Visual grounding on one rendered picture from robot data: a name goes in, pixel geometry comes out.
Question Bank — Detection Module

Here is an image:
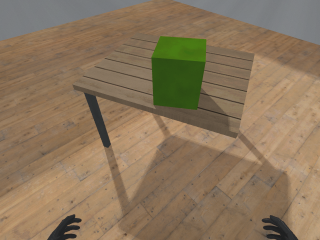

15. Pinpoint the carton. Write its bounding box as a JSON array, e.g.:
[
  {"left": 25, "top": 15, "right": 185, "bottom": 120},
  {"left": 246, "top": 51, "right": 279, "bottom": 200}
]
[{"left": 151, "top": 36, "right": 207, "bottom": 110}]

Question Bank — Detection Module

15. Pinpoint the table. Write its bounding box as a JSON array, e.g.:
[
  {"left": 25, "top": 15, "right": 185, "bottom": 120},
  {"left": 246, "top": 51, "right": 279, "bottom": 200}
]
[{"left": 72, "top": 32, "right": 255, "bottom": 148}]

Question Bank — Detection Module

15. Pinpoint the robot right hand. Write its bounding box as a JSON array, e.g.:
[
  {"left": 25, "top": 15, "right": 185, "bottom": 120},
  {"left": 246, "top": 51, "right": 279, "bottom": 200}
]
[{"left": 262, "top": 215, "right": 298, "bottom": 240}]

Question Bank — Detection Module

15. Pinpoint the robot left hand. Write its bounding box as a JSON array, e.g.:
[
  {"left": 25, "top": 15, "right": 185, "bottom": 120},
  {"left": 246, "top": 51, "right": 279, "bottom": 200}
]
[{"left": 47, "top": 214, "right": 82, "bottom": 240}]

